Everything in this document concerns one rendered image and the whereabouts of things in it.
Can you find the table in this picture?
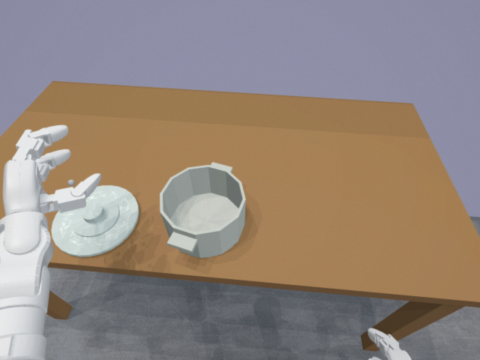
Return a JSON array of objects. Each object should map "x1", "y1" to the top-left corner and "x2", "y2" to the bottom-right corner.
[{"x1": 0, "y1": 81, "x2": 480, "y2": 351}]

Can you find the robot left hand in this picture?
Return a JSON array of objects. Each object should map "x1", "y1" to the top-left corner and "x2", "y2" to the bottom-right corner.
[{"x1": 3, "y1": 125, "x2": 101, "y2": 216}]

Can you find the lid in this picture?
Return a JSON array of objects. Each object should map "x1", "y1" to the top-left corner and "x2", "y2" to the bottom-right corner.
[{"x1": 51, "y1": 185, "x2": 139, "y2": 257}]

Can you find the pot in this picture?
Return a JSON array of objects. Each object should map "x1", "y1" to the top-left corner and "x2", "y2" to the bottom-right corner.
[{"x1": 160, "y1": 162, "x2": 246, "y2": 258}]

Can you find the left robot forearm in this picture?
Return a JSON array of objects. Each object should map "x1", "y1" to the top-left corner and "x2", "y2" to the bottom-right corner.
[{"x1": 0, "y1": 211, "x2": 53, "y2": 360}]

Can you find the knob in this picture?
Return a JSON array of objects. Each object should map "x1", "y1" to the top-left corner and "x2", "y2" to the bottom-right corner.
[{"x1": 81, "y1": 203, "x2": 104, "y2": 223}]

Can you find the robot right hand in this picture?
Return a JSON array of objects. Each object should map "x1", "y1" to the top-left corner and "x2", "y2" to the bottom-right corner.
[{"x1": 367, "y1": 328, "x2": 412, "y2": 360}]

